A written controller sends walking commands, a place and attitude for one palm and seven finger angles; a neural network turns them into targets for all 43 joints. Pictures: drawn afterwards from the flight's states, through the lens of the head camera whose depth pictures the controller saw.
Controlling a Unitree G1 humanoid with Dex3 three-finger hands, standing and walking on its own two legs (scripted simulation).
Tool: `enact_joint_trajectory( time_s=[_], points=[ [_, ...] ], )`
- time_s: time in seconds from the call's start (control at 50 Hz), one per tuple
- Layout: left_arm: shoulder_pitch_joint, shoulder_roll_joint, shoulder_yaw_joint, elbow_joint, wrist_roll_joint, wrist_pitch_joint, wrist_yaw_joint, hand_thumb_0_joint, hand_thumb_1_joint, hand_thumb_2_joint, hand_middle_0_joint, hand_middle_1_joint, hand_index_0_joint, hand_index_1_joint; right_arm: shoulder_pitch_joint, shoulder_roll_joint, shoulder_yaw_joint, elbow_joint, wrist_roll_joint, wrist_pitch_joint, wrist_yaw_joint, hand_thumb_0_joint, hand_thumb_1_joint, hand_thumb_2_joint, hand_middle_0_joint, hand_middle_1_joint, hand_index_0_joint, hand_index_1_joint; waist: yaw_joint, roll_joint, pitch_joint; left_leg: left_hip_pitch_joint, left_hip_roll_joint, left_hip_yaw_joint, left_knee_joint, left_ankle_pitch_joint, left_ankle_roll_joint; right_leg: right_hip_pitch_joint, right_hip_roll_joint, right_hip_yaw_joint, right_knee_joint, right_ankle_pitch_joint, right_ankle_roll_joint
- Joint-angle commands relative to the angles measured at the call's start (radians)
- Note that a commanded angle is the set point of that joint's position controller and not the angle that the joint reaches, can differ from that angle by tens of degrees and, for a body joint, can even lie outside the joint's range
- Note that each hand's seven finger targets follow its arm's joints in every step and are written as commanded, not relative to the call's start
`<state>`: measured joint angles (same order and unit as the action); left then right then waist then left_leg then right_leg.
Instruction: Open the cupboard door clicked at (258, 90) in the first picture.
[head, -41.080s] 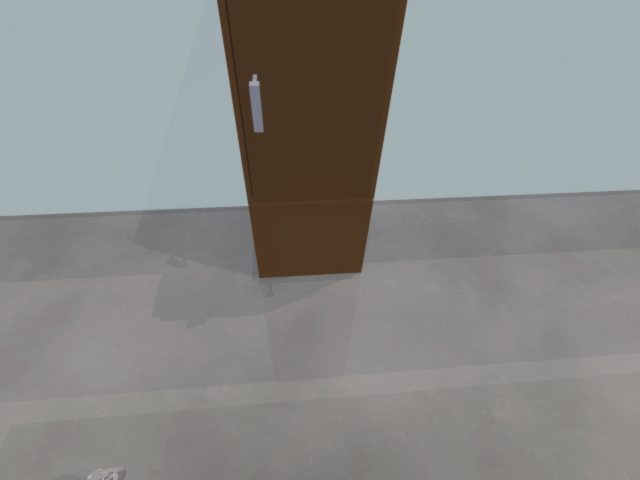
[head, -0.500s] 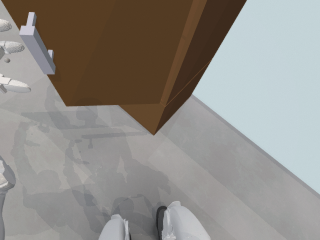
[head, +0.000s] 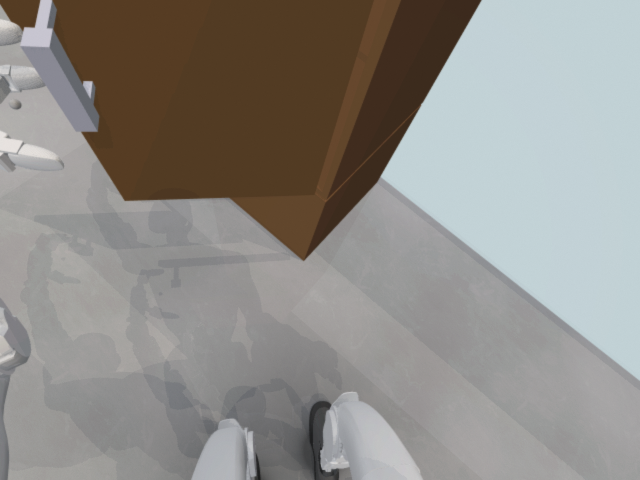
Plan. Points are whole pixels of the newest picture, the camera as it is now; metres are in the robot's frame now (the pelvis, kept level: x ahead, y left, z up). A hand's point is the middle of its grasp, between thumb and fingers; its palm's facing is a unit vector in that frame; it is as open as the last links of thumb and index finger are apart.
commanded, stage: slide the fingers in behind the handle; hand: left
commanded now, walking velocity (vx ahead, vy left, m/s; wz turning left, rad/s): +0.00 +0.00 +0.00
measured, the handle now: (68, 70) +0.56 +0.24 +0.07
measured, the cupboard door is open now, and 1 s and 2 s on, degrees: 47 46 46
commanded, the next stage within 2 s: close the thumb around the handle in 1.36 s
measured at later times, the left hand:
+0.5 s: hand (54, 100) +0.52 +0.25 +0.08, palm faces +0.01 -1.00 +0.00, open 13.9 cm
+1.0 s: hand (88, 102) +0.52 +0.22 +0.07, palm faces +0.04 -1.00 -0.01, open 13.8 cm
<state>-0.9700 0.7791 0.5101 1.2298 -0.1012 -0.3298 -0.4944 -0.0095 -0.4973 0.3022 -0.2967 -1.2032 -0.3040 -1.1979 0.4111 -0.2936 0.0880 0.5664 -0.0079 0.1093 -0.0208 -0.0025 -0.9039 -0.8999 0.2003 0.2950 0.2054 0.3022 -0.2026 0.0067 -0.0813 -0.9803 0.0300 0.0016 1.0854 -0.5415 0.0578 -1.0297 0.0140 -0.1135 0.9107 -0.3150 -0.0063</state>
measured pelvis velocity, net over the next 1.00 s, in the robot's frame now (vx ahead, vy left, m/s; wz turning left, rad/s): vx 0.01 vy -0.01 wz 0.02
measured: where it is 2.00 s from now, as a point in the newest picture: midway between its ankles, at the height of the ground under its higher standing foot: outside the picture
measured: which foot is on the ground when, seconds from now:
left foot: down 0.00-1.00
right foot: down 0.00-1.00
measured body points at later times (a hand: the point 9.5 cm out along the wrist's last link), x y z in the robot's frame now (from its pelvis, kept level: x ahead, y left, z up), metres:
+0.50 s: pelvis +0.01 +0.00 +0.01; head +0.16 +0.04 +0.43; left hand +0.51 +0.30 +0.08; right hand +0.01 -0.27 -0.09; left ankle -0.03 +0.07 -0.66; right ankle +0.06 -0.13 -0.66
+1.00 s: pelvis +0.01 -0.01 +0.00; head +0.16 +0.02 +0.43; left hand +0.52 +0.27 +0.07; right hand +0.01 -0.27 -0.10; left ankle -0.03 +0.07 -0.66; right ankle +0.06 -0.13 -0.66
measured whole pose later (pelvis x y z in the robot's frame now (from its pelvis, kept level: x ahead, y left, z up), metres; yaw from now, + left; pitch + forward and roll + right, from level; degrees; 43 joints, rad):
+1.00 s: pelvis +0.01 -0.01 +0.00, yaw +1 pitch +24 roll -4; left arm -0.95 0.58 0.41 1.19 -0.10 -0.39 -0.30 -0.01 -0.50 0.30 -0.30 -1.20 -0.31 -1.24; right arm 0.40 -0.27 0.06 0.60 -0.02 0.09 0.00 0.00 -0.90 -0.90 0.20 0.29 0.20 0.30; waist -0.18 0.02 -0.09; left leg -0.94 0.02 0.00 1.05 -0.54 0.05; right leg -1.00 0.00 -0.11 0.91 -0.34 -0.02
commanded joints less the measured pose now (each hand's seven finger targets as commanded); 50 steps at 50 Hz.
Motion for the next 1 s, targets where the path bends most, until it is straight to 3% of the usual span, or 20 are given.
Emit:
enact_joint_trajectory(
  time_s=[0.0,0.04,0.06,0.12,0.26,0.3,0.34,0.42,0.44,0.48,0.54,0.58,0.62,0.66,0.74,0.8,0.82,0.86,0.9,0.98],
  points=[
    [-0.415,0.312,0.043,-0.255,-0.016,-0.075,0.034,0.000,-0.500,0.300,-0.300,-1.200,-0.300,-1.200,0.204,-0.208,-0.081,-0.034,-0.011,-0.009,-0.011,0.000,-0.900,-0.900,0.200,0.300,0.200,0.300,0.005,0.257,-0.519,0.332,0.009,-0.092,-0.149,0.556,-0.064,0.301,0.041,0.060,-0.027,0.215,-0.029],
    [-0.395,0.297,0.041,-0.271,-0.012,-0.086,0.047,0.000,-0.500,0.300,-0.300,-1.200,-0.300,-1.200,0.211,-0.204,-0.086,-0.031,-0.015,-0.010,-0.005,0.000,-0.900,-0.900,0.200,0.300,0.200,0.300,0.011,0.278,-0.562,0.389,0.014,-0.099,-0.147,0.622,-0.078,0.294,0.041,0.055,-0.026,0.229,-0.026],
    [-0.385,0.255,0.009,-0.250,-0.012,-0.082,0.048,0.000,-0.500,0.300,-0.300,-1.200,-0.300,-1.200,0.205,-0.199,-0.083,-0.027,-0.012,-0.009,-0.003,0.000,-0.900,-0.900,0.200,0.300,0.200,0.300,0.001,0.264,-0.523,0.378,0.015,-0.094,-0.148,0.610,-0.075,0.286,0.042,0.055,-0.034,0.226,-0.024],
    [-0.415,0.231,-0.007,-0.276,-0.016,-0.091,0.052,0.000,-0.500,0.300,-0.300,-1.200,-0.300,-1.200,0.207,-0.200,-0.087,-0.018,-0.012,-0.007,-0.003,0.000,-0.900,-0.900,0.200,0.300,0.200,0.300,-0.005,0.282,-0.532,0.409,0.018,-0.102,-0.154,0.620,-0.079,0.270,0.043,0.053,-0.037,0.217,-0.024],
    [-0.420,0.146,-0.059,-0.230,-0.010,-0.082,0.083,0.000,-0.500,0.300,-0.300,-1.200,-0.300,-1.200,0.211,-0.190,-0.086,-0.004,-0.016,-0.010,-0.001,0.000,-0.900,-0.900,0.200,0.300,0.200,0.300,-0.027,0.223,-0.461,0.371,0.013,-0.098,-0.165,0.561,-0.070,0.264,0.041,0.051,-0.050,0.204,-0.021],
    [-0.419,0.158,-0.049,-0.247,-0.011,-0.094,0.089,0.000,-0.500,0.300,-0.300,-1.200,-0.300,-1.200,0.213,-0.192,-0.087,-0.008,-0.016,-0.011,-0.004,0.000,-0.900,-0.900,0.200,0.300,0.200,0.300,-0.020,0.217,-0.481,0.366,0.010,-0.096,-0.163,0.579,-0.067,0.291,0.040,0.055,-0.045,0.228,-0.026],
    [-0.425,0.113,-0.076,-0.264,-0.012,-0.098,0.087,0.000,-0.500,0.300,-0.300,-1.200,-0.300,-1.200,0.214,-0.187,-0.092,0.001,-0.019,-0.013,0.000,0.000,-0.900,-0.900,0.200,0.300,0.200,0.300,-0.019,0.258,-0.518,0.418,0.013,-0.101,-0.157,0.626,-0.078,0.268,0.039,0.054,-0.042,0.233,-0.024],
    [-0.383,0.073,-0.072,-0.265,-0.040,-0.100,0.088,0.000,-0.500,0.300,-0.300,-1.200,-0.300,-1.200,0.212,-0.184,-0.100,0.004,-0.017,-0.010,0.005,0.000,-0.900,-0.900,0.200,0.300,0.200,0.300,-0.012,0.236,-0.540,0.456,0.018,-0.106,-0.151,0.703,-0.085,0.274,0.043,0.050,-0.044,0.268,-0.024],
    [-0.378,0.105,-0.044,-0.248,-0.040,-0.096,0.096,0.000,-0.500,0.300,-0.300,-1.200,-0.300,-1.200,0.211,-0.186,-0.098,0.005,-0.016,-0.007,0.004,0.000,-0.900,-0.900,0.200,0.300,0.200,0.300,-0.009,0.201,-0.509,0.414,0.016,-0.101,-0.152,0.676,-0.079,0.292,0.041,0.052,-0.044,0.274,-0.023],
    [-0.370,0.084,-0.062,-0.229,-0.027,-0.087,0.113,0.000,-0.500,0.300,-0.300,-1.200,-0.300,-1.200,0.199,-0.179,-0.095,-0.004,-0.015,-0.006,0.007,0.000,-0.900,-0.900,0.200,0.300,0.200,0.300,-0.005,0.197,-0.464,0.362,0.008,-0.089,-0.165,0.601,-0.070,0.306,0.039,0.055,-0.047,0.253,-0.022],
    [-0.388,0.133,-0.045,-0.242,0.011,-0.102,0.148,0.000,-0.500,0.300,-0.300,-1.200,-0.300,-1.200,0.201,-0.177,-0.092,-0.009,-0.018,-0.006,0.008,0.000,-0.900,-0.900,0.200,0.300,0.200,0.300,-0.001,0.201,-0.472,0.341,0.004,-0.086,-0.164,0.574,-0.065,0.317,0.035,0.061,-0.038,0.250,-0.023],
    [-0.406,0.069,-0.099,-0.237,0.016,-0.102,0.151,0.000,-0.500,0.300,-0.300,-1.200,-0.300,-1.200,0.196,-0.172,-0.091,-0.012,-0.018,-0.009,0.010,0.000,-0.900,-0.900,0.200,0.300,0.200,0.300,-0.018,0.201,-0.449,0.331,0.002,-0.084,-0.170,0.544,-0.061,0.315,0.034,0.063,-0.044,0.240,-0.022],
    [-0.420,0.056,-0.100,-0.275,0.007,-0.115,0.147,0.000,-0.500,0.300,-0.300,-1.200,-0.300,-1.200,0.202,-0.174,-0.099,-0.008,-0.019,-0.011,0.008,0.000,-0.900,-0.900,0.200,0.300,0.200,0.300,-0.013,0.238,-0.522,0.397,0.006,-0.092,-0.160,0.612,-0.071,0.306,0.032,0.062,-0.037,0.258,-0.023],
    [-0.424,-0.017,-0.143,-0.258,-0.013,-0.108,0.140,0.000,-0.500,0.300,-0.300,-1.200,-0.300,-1.200,0.199,-0.171,-0.100,0.001,-0.018,-0.015,0.011,0.000,-0.900,-0.900,0.200,0.300,0.200,0.300,-0.031,0.215,-0.508,0.421,0.011,-0.097,-0.158,0.621,-0.076,0.275,0.035,0.055,-0.043,0.250,-0.019],
    [-0.427,0.050,-0.077,-0.215,-0.018,-0.105,0.158,0.000,-0.500,0.300,-0.300,-1.200,-0.300,-1.200,0.200,-0.177,-0.098,0.008,-0.018,-0.018,0.005,0.000,-0.900,-0.900,0.200,0.300,0.200,0.300,-0.020,0.167,-0.487,0.343,0.003,-0.092,-0.159,0.546,-0.064,0.306,0.032,0.062,-0.037,0.245,-0.021],
    [-0.445,0.071,-0.073,-0.279,0.007,-0.128,0.180,0.000,-0.500,0.300,-0.300,-1.200,-0.300,-1.200,0.205,-0.172,-0.098,-0.004,-0.024,-0.025,0.009,0.000,-0.900,-0.900,0.200,0.300,0.200,0.300,-0.011,0.196,-0.532,0.347,-0.003,-0.085,-0.155,0.575,-0.059,0.347,0.031,0.069,-0.026,0.285,-0.026],
    [-0.427,0.049,-0.094,-0.273,0.016,-0.130,0.182,0.000,-0.500,0.300,-0.300,-1.200,-0.300,-1.200,0.202,-0.167,-0.099,0.000,-0.023,-0.023,0.013,0.000,-0.900,-0.900,0.200,0.300,0.200,0.300,-0.006,0.233,-0.546,0.372,-0.002,-0.085,-0.153,0.604,-0.067,0.333,0.029,0.071,-0.028,0.287,-0.023],
    [-0.419,-0.004,-0.130,-0.244,0.010,-0.122,0.180,0.000,-0.500,0.300,-0.300,-1.200,-0.300,-1.200,0.199,-0.166,-0.099,0.006,-0.021,-0.022,0.016,0.000,-0.900,-0.900,0.200,0.300,0.200,0.300,-0.025,0.179,-0.500,0.357,0.002,-0.084,-0.155,0.575,-0.061,0.322,0.032,0.066,-0.037,0.275,-0.020],
    [-0.459,-0.019,-0.130,-0.260,-0.010,-0.123,0.179,0.000,-0.500,0.300,-0.300,-1.200,-0.300,-1.200,0.200,-0.168,-0.099,0.003,-0.022,-0.026,0.013,0.000,-0.900,-0.900,0.200,0.300,0.200,0.300,-0.034,0.185,-0.503,0.350,-0.002,-0.085,-0.156,0.549,-0.054,0.322,0.032,0.067,-0.037,0.267,-0.023],
    [-0.428,0.025,-0.094,-0.283,-0.002,-0.132,0.189,0.000,-0.500,0.300,-0.300,-1.200,-0.300,-1.200,0.203,-0.167,-0.103,0.006,-0.023,-0.029,0.016,0.000,-0.900,-0.900,0.200,0.300,0.200,0.300,-0.009,0.196,-0.561,0.360,-0.004,-0.077,-0.157,0.579,-0.058,0.373,0.029,0.075,-0.036,0.307,-0.021]
  ],
)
